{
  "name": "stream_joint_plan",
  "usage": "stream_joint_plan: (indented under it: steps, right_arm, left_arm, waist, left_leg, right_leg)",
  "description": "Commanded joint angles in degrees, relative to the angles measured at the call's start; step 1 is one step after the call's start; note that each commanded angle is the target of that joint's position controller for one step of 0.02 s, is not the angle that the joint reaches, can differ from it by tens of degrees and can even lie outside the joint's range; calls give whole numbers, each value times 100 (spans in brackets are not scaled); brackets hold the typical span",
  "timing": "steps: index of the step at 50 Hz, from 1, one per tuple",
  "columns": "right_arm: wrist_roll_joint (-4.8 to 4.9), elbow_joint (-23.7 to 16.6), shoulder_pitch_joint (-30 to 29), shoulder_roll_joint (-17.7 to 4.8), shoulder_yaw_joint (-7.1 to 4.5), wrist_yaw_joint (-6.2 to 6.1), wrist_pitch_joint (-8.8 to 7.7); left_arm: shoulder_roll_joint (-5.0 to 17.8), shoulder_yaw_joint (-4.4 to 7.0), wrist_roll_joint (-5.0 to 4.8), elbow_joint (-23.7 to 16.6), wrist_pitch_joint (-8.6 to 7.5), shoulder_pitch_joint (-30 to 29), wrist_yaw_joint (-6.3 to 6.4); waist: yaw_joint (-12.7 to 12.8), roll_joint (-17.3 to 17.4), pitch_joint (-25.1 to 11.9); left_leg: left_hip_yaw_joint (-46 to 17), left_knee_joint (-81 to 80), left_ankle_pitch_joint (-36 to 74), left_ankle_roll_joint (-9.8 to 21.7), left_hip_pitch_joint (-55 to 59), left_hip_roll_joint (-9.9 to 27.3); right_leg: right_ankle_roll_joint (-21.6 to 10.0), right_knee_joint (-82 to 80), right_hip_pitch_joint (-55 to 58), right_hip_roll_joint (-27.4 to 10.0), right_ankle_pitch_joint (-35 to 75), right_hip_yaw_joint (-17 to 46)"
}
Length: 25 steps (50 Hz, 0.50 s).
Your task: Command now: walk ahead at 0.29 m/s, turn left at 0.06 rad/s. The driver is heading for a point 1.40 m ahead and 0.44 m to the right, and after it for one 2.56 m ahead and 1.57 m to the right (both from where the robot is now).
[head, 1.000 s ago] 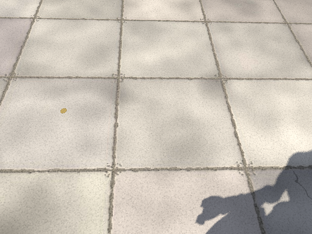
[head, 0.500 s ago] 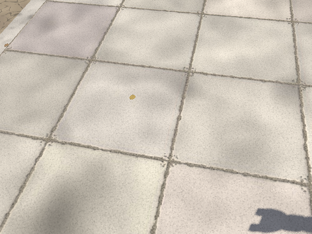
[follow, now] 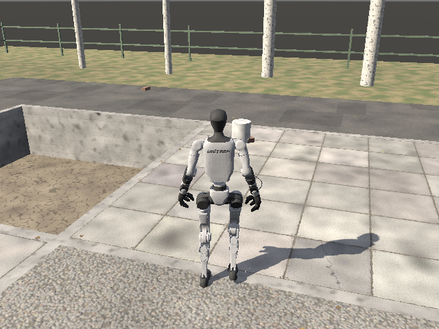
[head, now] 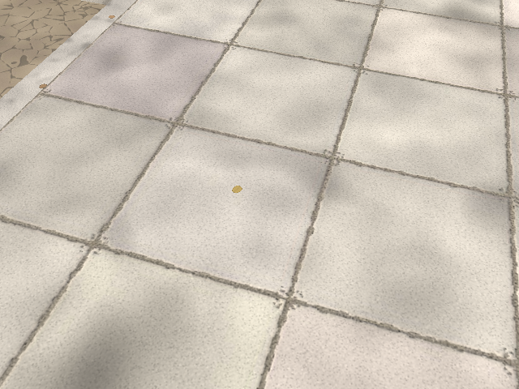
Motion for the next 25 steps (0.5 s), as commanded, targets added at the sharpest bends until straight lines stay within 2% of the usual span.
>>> stream_joint_plan:
  steps: [1, 3, 5, 7, 8, 9, 10, 11, 12, 13, 15, 16, 21, 25]
  right_arm:
    - [32, -81, 78, -951, -239, -21, -214]
    - [36, -6, 127, -1000, -270, 3, -272]
    - [43, 18, 57, -1066, -302, 37, -292]
    - [72, 16, -105, -1066, -312, 52, -290]
    - [25, 13, -109, -905, -261, 51, -315]
    - [46, -162, -280, -458, -120, 87, -358]
    - [51, -378, -468, -474, -119, 91, -386]
    - [-52, -293, -439, -837, -212, 89, -355]
    - [-40, -197, -323, -796, -212, 172, -371]
    - [-19, -112, -227, -748, -199, 232, -386]
    - [-114, -19, -242, -626, -160, 290, -352]
    - [-119, -33, -308, -574, -141, 311, -329]
    - [-107, -351, -1315, -443, -67, 332, -265]
    - [-49, -619, -2078, -276, 39, 346, -284]
  left_arm:
    - [422, 123, 24, -460, -210, -632, -84]
    - [362, 106, -1, -503, -217, -779, -98]
    - [366, 113, -37, -472, -215, -667, -78]
    - [379, 151, -34, -179, -254, 62, -16]
    - [523, 209, -25, 41, -310, 678, 45]
    - [1026, 323, 57, 153, -389, 1384, 128]
    - [1637, 472, 5, 332, -384, 1906, 106]
    - [1172, 345, 0, 245, -369, 1356, 87]
    - [892, 262, -38, 80, -395, 781, 60]
    - [687, 205, -35, 3, -432, 476, 49]
    - [535, 138, -57, 79, -530, 493, 70]
    - [520, 126, -67, 174, -568, 650, 71]
    - [401, 70, -119, 578, -611, 1275, 83]
    - [403, 43, -98, 767, -627, 1438, 109]
  waist:
    - [-161, 891, 522]
    - [-196, 966, 525]
    - [-94, 933, 553]
    - [305, 564, 474]
    - [566, 250, 300]
    - [926, -892, -12]
    - [994, -1762, -72]
    - [569, -664, 418]
    - [260, -349, 644]
    - [101, -250, 604]
    - [67, -326, 464]
    - [77, -363, 408]
    - [246, -270, 580]
    - [366, -343, 669]
  left_leg:
    - [-1398, -1153, -1176, 965, 223, 1317]
    - [-1260, -1094, -1099, 970, -44, 1315]
    - [-1154, -978, -1089, 924, -571, 1334]
    - [-922, -448, -1148, 757, -1490, 1154]
    - [-708, 187, -1038, 631, -2032, 926]
    - [-13, 1945, -1055, 334, -2790, 314]
    - [391, 3386, -1809, 256, -3608, -297]
    - [-108, 4171, -1482, 366, -3696, 119]
    - [-111, 4257, -907, 394, -3594, 356]
    - [-9, 4160, -503, 340, -3415, 527]
    - [216, 4087, 40, 172, -3228, 651]
    - [302, 4084, 201, 103, -3259, 671]
    - [636, 3376, 712, -198, -3877, 707]
    - [893, 2119, 1213, -183, -3320, 517]
  right_leg:
    - [64, -84, -1108, -154, 181, 10]
    - [69, -545, -727, -151, 256, -73]
    - [3, -1087, -4, -101, 424, -182]
    - [-47, -1739, 1446, 98, 941, -338]
    - [-83, -1925, 2350, 40, 673, -109]
    - [-345, -2857, 3095, -1177, -832, 1613]
    - [-927, -3856, 3002, -2303, -2325, 3937]
    - [-992, -3845, 2349, -2268, -2524, 3814]
    - [-926, -3793, 1894, -2009, -1991, 3286]
    - [-808, -3839, 1749, -1727, -1293, 2735]
    - [-707, -3883, 1724, -1329, 74, 1905]
    - [-737, -3866, 1786, -1268, 647, 1674]
    - [-879, -3844, 2051, -1141, 2476, 980]
    - [-834, -3787, 1876, -1037, 3292, 590]
Keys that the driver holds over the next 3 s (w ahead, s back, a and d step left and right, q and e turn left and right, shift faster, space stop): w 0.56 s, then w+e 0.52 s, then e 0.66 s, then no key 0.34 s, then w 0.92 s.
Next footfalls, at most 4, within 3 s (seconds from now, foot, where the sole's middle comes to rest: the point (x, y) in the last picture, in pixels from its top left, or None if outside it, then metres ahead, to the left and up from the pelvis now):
0.16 right None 0.12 -0.12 -0.78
0.66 left None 0.45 0.06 -0.78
1.20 right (317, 329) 0.70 -0.15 -0.78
1.82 left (266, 292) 0.82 -0.01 -0.78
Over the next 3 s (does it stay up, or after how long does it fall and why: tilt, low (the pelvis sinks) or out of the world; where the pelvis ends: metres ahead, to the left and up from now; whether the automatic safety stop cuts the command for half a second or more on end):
stays up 0.99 -0.23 -0.01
